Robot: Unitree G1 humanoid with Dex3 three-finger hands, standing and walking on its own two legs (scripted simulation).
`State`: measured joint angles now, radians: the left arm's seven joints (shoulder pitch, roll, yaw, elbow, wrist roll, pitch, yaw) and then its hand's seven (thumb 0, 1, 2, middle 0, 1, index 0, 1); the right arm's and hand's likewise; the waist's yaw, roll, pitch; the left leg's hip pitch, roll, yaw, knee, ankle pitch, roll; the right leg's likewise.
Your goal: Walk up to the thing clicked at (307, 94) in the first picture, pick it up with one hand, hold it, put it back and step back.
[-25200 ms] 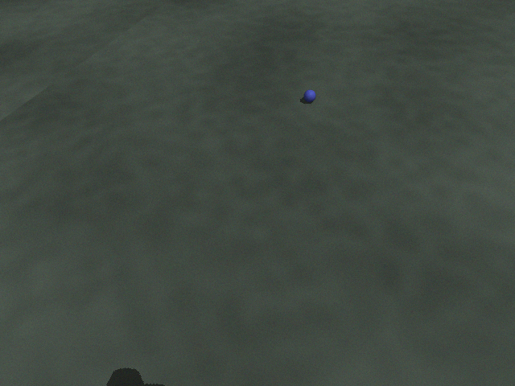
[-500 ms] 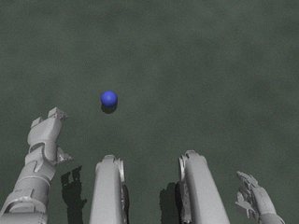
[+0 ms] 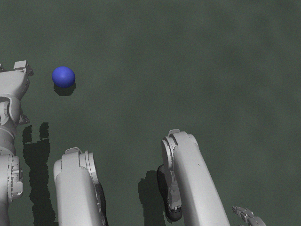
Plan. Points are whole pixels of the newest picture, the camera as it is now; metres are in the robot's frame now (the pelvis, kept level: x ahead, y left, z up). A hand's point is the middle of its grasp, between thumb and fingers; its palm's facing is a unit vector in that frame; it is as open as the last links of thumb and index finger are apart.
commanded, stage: rise first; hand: left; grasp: from above
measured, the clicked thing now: (63, 77) +0.62 +0.22 -0.34
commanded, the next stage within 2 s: none
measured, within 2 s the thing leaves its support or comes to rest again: neither
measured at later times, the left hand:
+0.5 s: hand (29, 87) +0.53 +0.28 -0.19, palm faces -0.44 -0.03 -0.90, open 14.1 cm
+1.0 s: hand (35, 83) +0.54 +0.27 -0.20, palm faces -0.44 -0.03 -0.90, open 14.1 cm
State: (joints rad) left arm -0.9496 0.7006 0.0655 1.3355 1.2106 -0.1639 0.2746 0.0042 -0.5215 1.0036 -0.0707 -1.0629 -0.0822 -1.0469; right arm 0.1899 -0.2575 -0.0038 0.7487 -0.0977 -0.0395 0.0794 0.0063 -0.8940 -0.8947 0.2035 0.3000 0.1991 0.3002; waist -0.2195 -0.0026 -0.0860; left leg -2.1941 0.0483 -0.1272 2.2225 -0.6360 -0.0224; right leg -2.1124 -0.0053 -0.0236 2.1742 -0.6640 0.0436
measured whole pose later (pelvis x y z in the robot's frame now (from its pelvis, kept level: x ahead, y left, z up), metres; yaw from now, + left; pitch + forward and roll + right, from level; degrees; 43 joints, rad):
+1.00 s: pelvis +0.01 +0.01 -0.04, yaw -4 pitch +35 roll -10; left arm -1.15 0.86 0.05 1.46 1.26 -0.15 0.27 0.00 -0.53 0.98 -0.07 -1.08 -0.09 -1.06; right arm 0.19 -0.28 0.14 0.65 -0.15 0.01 0.13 0.00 -0.92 -0.90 0.20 0.30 0.20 0.30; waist -0.33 -0.02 0.01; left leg -2.34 0.04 -0.19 2.38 -0.67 -0.02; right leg -2.23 0.02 -0.06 2.29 -0.69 0.07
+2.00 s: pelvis +0.01 +0.01 -0.05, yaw -5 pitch +34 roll -11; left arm -1.19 0.91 0.03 1.46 1.25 -0.11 0.24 0.01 -0.52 0.97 -0.08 -1.08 -0.10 -1.06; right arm 0.19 -0.29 0.20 0.61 -0.14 0.02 0.13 0.00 -0.91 -0.90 0.20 0.30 0.20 0.30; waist -0.36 -0.03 0.04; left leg -2.37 0.04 -0.21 2.42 -0.66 -0.02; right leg -2.26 0.02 -0.07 2.32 -0.67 0.07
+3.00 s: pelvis +0.01 +0.00 -0.06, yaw -6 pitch +33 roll -10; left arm -1.28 0.96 0.02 1.55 1.21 -0.04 0.23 0.01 -0.43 1.06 -0.11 -1.20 -0.13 -1.17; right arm 0.21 -0.32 0.29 0.55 -0.16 0.02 0.11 0.00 -0.90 -0.89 0.20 0.30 0.20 0.30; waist -0.45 -0.05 0.14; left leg -2.38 0.05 -0.23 2.45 -0.67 -0.03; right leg -2.28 0.04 -0.09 2.33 -0.65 0.07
